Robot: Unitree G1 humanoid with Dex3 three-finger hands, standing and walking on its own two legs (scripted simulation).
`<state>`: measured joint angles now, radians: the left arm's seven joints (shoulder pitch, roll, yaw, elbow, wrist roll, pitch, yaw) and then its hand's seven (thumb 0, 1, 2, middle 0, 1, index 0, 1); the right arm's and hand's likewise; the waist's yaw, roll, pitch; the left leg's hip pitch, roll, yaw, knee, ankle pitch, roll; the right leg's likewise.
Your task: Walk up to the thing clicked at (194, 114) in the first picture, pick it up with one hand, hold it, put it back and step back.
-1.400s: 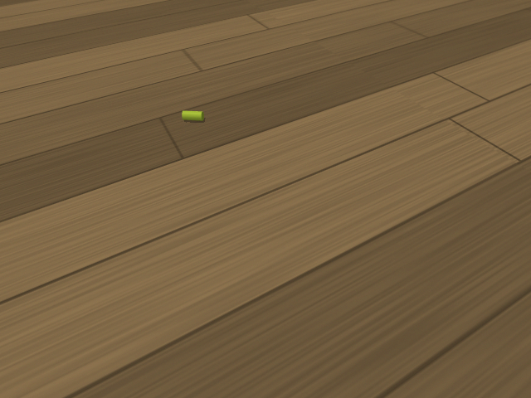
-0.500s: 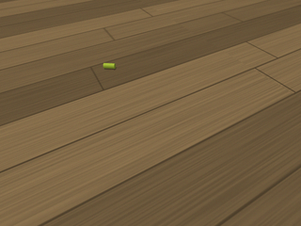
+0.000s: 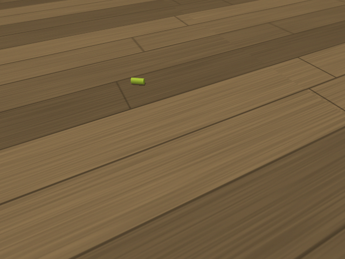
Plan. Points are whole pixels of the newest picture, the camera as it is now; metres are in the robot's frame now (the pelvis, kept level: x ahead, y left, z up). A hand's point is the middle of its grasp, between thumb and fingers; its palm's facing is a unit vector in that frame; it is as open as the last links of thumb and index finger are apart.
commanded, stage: walk up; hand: left
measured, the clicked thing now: (137, 80) +1.90 +0.48 -0.74
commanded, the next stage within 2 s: none
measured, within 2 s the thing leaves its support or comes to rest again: neither
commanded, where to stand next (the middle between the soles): +1.53 +0.29 m, yaw -8 degrees
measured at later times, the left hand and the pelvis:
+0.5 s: hand (88, 179) +0.39 +0.32 -0.13, palm faces -0.11 -0.89 -0.44, open 7.3 cm; pelvis +0.25 +0.04 -0.03, yaw -4 degrees
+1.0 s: hand (84, 139) +0.59 +0.41 -0.16, palm faces -0.11 -0.92 -0.39, open 7.4 cm; pelvis +0.52 +0.13 -0.01, yaw -5 degrees
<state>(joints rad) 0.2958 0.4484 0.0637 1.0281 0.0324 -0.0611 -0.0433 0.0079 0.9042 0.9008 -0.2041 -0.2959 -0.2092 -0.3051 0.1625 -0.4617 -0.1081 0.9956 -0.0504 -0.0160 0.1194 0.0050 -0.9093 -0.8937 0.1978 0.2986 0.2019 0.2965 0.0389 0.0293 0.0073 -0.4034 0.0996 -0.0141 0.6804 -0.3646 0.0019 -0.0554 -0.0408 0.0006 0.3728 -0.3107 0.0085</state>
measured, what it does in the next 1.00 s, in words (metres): walks ahead: left foot, then right foot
